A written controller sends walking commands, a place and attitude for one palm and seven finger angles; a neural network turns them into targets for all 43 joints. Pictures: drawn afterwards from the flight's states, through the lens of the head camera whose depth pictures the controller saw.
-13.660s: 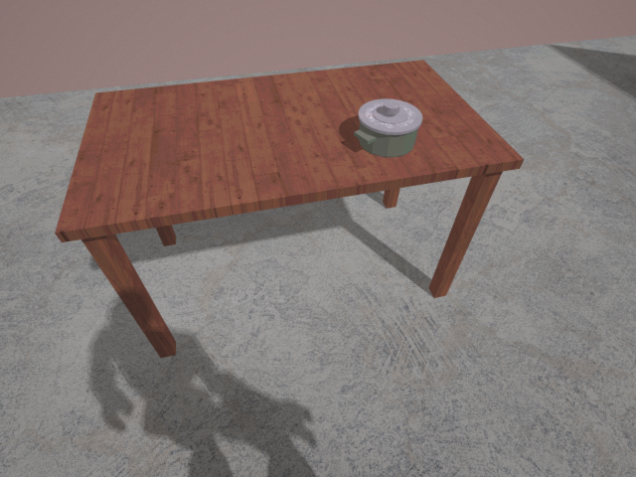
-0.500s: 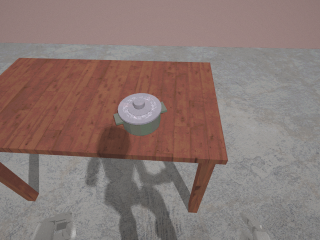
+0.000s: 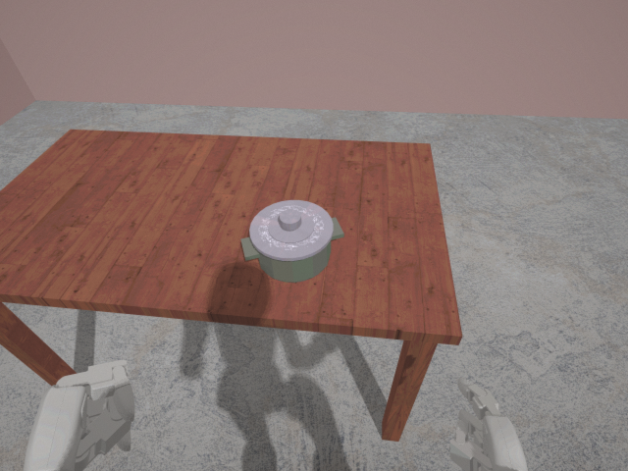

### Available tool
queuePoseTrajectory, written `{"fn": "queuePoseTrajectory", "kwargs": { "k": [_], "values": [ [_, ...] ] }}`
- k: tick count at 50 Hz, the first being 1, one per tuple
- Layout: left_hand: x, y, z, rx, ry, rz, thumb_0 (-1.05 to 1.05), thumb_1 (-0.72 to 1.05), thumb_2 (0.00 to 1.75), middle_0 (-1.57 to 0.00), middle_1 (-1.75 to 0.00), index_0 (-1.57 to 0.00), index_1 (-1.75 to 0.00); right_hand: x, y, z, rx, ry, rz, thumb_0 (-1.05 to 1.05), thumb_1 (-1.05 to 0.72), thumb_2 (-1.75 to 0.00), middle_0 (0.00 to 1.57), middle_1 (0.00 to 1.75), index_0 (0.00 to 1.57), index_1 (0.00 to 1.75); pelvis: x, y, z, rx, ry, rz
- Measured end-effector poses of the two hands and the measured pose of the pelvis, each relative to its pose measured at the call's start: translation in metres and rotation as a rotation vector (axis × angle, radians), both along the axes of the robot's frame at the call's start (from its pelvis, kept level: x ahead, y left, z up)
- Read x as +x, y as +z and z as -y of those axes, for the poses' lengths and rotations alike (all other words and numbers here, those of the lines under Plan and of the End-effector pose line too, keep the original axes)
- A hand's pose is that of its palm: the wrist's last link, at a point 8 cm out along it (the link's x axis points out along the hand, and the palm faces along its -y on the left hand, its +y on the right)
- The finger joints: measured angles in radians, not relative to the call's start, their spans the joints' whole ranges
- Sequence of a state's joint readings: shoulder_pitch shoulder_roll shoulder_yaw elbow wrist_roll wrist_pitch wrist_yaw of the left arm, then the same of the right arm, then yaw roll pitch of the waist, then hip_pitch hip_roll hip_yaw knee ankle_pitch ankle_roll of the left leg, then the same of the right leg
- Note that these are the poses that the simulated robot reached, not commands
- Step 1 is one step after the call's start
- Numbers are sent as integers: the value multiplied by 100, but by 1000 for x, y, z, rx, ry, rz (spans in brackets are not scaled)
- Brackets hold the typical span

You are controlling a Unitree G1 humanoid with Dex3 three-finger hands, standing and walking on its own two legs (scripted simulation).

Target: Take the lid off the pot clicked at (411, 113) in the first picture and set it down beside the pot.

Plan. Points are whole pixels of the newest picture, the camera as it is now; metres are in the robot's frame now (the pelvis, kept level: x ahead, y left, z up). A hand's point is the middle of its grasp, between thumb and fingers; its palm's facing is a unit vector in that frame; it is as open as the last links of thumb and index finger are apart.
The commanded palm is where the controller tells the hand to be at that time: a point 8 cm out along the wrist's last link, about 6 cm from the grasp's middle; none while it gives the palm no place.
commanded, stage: raise the hand higher, near the body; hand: left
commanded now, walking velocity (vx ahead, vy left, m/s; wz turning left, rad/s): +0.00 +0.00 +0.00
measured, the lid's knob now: (290, 219) +0.55 +0.13 -0.01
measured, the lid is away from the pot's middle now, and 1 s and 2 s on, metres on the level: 0.00 0.00 0.00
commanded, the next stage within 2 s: reach forward and open the fingers in 0.08 s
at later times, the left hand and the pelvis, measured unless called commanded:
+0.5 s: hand (98, 396) +0.17 +0.27 +0.06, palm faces -0.14 -0.09 -0.99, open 3.0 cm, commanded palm +0.16 +0.26 +0.12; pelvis -0.02 -0.01 +0.00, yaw -1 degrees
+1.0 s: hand (127, 359) +0.21 +0.26 +0.07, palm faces -0.23 -0.05 -0.97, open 8.1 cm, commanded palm +0.21 +0.25 +0.12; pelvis -0.03 +0.00 +0.00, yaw +0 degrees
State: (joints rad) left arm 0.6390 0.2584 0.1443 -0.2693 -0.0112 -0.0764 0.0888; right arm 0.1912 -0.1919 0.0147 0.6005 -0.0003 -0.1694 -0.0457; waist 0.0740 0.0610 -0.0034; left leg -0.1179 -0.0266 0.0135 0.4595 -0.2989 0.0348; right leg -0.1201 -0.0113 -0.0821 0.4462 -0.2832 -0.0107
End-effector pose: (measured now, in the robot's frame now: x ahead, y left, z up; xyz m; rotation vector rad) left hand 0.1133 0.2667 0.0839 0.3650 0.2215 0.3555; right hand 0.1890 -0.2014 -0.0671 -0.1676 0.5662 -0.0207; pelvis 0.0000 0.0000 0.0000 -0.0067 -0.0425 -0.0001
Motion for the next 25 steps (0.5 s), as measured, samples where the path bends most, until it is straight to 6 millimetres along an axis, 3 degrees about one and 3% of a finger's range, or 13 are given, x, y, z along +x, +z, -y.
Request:
{"fn": "queuePoseTrajectory", "kwargs": {
  "k": [4, 10, 15, 20, 25],
  "values": [
    [5, 7, -1, 10, -7, 23, 1, 90, 90, -129, -150, -130, -150, -7, -4, 0, 0, 4, -32, 2, -90, -90, 20, 30, 20, 30, -3, 1, 1, 0, -2, 6],
    [13, 38, -1, 71, -37, 132, 2, 89, 90, -129, -150, -130, -150, -19, -9, 6, -5, -6, -53, 2, -90, -90, 20, 30, 20, 30, -4, 1, 2, 0, -6, 15],
    [26, 41, 7, 553, -144, -45, 1, 88, 89, -127, -149, -128, -149, -23, -19, 14, -15, 12, -133, 2, -90, -90, 20, 30, 20, 30, -13, -2, 3, 6, -21, -24],
    [31, 38, 10, 925, -262, -234, 1, 80, 90, -122, -142, -123, -142, -22, -27, 25, -15, -4, -199, 2, -90, -90, 20, 30, 20, 30, -18, -2, 3, 10, -42, -51],
    [41, 37, -1, 1052, -303, -360, 1, 67, 95, -118, -126, -119, -126, -15, -30, 32, 8, -30, -208, 2, -90, -90, 20, 30, 20, 30, -18, -1, 5, 8, -25, -48]
  ]
}}
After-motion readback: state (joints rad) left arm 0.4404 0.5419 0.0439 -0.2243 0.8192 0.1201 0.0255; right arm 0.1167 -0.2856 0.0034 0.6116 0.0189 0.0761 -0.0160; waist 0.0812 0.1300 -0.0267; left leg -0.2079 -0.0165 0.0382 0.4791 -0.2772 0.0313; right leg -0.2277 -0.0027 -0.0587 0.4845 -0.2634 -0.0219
